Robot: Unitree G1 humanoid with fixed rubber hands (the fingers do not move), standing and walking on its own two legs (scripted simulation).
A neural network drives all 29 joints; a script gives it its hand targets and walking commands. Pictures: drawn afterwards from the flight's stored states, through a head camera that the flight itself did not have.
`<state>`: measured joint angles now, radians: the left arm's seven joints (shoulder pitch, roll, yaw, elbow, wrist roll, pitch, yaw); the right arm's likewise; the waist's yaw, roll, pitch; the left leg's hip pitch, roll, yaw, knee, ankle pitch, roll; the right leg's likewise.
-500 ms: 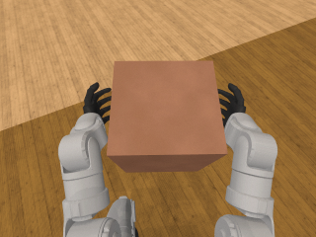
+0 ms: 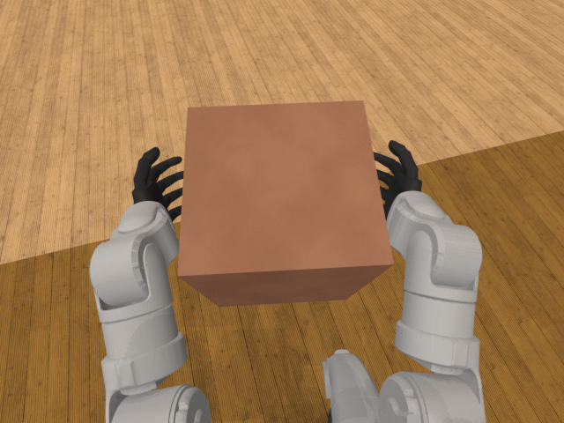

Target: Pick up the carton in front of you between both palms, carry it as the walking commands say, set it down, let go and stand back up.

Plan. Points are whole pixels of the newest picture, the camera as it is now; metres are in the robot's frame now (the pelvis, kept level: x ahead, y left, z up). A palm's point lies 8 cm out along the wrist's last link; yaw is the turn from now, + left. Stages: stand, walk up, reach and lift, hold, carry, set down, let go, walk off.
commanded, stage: carry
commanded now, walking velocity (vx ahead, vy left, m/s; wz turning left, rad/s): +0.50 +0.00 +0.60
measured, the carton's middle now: (280, 219) +0.36 -0.02 +0.07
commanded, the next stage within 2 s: none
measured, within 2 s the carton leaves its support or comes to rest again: neither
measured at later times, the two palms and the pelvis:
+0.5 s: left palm (190, 70) +0.58 +0.10 +0.17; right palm (373, 52) +0.63 -0.20 +0.15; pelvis +0.27 -0.09 +0.03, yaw +7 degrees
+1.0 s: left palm out of the picture +0.86 +0.15 +0.15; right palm out of the picture +0.88 -0.15 +0.15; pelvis +0.53 -0.02 +0.04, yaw +6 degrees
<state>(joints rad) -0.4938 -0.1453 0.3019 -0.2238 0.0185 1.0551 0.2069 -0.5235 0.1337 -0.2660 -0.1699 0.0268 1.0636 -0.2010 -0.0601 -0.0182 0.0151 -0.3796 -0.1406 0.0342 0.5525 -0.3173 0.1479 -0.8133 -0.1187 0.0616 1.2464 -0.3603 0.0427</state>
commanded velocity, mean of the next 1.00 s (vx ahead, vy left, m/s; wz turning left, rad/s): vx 0.50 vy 0.00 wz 0.00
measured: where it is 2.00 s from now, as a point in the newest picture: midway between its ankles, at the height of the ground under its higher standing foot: (259, 181)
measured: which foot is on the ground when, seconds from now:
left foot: down 0.00-0.24, up 0.26-0.78, down 0.80-1.00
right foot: up 0.00-0.20, down 0.22-0.82, up 0.84-1.00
